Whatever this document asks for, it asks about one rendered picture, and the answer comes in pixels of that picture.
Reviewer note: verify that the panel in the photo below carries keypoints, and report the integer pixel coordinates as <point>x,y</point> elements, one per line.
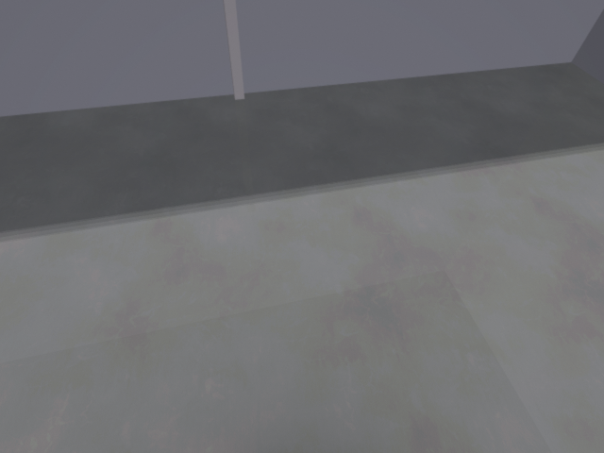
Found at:
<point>232,33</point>

